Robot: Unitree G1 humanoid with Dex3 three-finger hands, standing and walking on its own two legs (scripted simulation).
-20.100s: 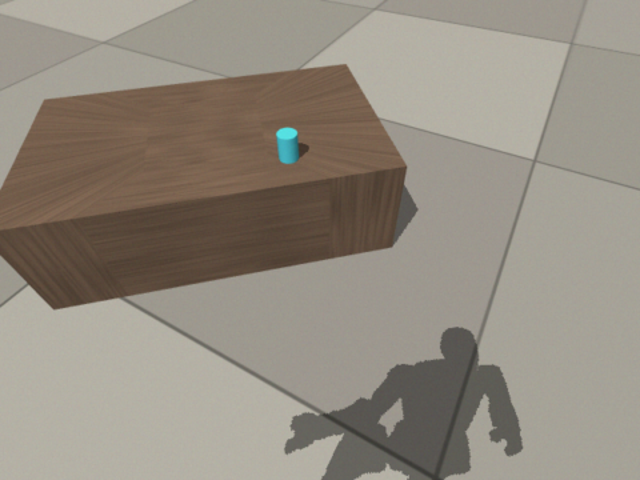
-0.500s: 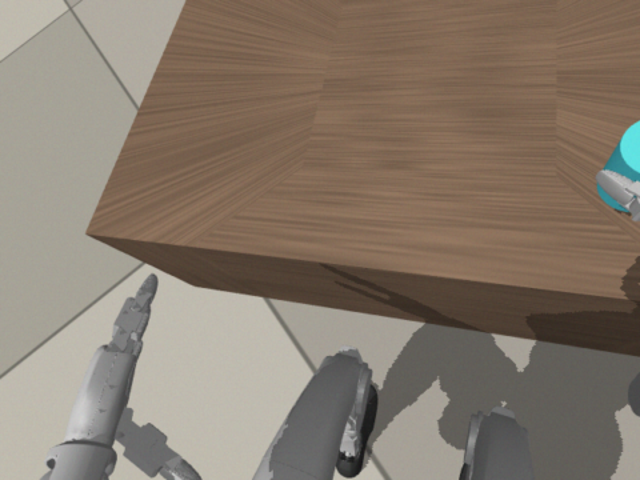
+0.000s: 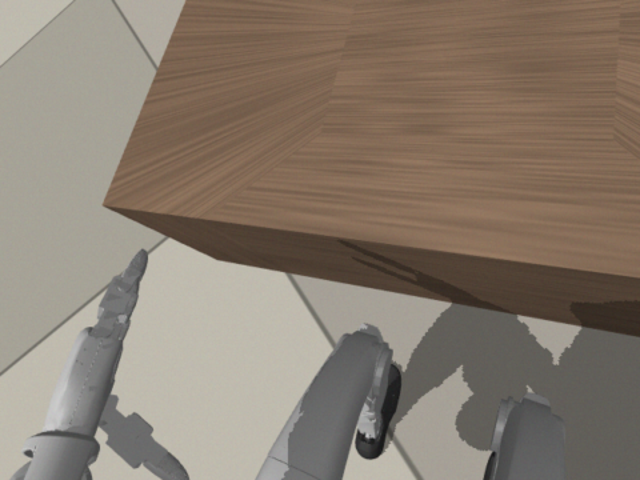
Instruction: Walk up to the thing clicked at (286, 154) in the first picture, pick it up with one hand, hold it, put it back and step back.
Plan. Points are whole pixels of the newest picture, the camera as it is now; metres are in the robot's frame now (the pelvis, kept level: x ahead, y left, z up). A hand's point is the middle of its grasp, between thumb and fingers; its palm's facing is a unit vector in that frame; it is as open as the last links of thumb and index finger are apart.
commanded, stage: lower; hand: right
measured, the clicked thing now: out of the picture +0.55 -0.21 -0.06
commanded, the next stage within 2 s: loosen in 0.48 s
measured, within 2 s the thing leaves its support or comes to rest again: rests again in 0.62 s
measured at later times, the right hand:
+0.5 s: hand out of the picture +0.55 -0.22 -0.08, palm faces +0.24 +0.97 -0.01, open 10.1 cm
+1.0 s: hand out of the picture +0.55 -0.22 -0.08, palm faces +0.24 +0.97 -0.01, open 10.6 cm
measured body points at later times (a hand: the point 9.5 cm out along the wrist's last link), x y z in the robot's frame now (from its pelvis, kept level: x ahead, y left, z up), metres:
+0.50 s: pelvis -0.01 +0.00 -0.02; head +0.22 -0.08 +0.36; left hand +0.17 +0.26 +0.12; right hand +0.53 -0.27 -0.07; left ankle +0.10 +0.14 -0.54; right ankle +0.02 -0.13 -0.54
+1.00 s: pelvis -0.02 +0.00 -0.03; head +0.21 -0.08 +0.35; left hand +0.16 +0.26 +0.12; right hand +0.54 -0.28 -0.07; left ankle +0.10 +0.14 -0.54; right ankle +0.02 -0.13 -0.54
